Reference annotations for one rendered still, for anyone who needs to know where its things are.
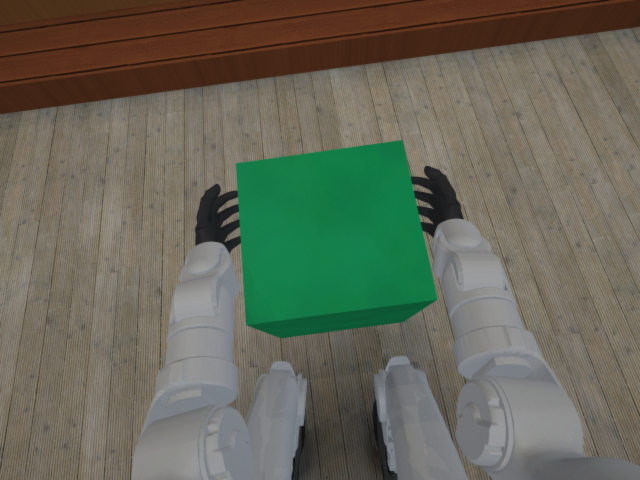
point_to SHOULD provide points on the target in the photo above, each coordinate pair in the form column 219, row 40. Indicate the right robot hand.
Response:
column 443, row 199

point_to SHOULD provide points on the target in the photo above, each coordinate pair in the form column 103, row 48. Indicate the robot left upper arm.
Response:
column 208, row 443

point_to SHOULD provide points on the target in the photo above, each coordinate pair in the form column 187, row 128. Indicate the robot right upper arm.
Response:
column 528, row 429

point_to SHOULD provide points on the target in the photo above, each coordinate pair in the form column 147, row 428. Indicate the left robot hand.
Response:
column 209, row 220

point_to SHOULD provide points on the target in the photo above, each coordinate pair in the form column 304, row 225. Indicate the robot left thigh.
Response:
column 275, row 412

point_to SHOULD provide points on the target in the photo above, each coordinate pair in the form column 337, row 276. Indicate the robot left forearm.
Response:
column 199, row 369

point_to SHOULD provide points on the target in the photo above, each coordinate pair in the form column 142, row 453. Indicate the robot right forearm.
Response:
column 490, row 336

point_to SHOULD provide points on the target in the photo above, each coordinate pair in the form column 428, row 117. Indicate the carton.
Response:
column 331, row 241

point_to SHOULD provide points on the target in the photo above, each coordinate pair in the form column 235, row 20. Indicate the robot right shin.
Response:
column 387, row 434

